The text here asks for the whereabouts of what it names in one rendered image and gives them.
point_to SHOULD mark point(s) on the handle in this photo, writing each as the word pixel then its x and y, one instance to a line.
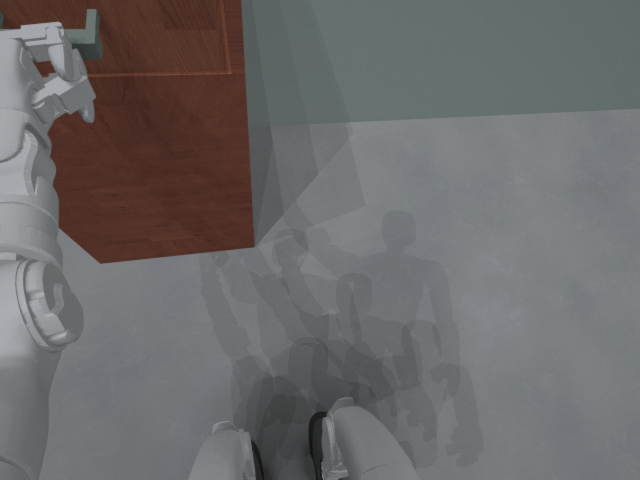
pixel 87 40

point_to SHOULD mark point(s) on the right robot shin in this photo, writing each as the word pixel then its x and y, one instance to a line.
pixel 329 470

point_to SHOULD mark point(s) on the robot left upper arm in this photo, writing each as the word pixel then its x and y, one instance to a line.
pixel 39 316

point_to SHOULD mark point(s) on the left robot forearm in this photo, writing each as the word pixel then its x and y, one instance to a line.
pixel 29 204

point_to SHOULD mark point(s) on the cabinet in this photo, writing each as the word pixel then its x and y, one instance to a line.
pixel 164 169

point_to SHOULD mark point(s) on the robot left hand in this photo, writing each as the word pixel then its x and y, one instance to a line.
pixel 22 87

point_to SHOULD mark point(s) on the right robot thigh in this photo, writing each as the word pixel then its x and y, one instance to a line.
pixel 355 437

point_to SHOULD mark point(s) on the drawer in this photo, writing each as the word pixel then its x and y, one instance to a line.
pixel 138 36

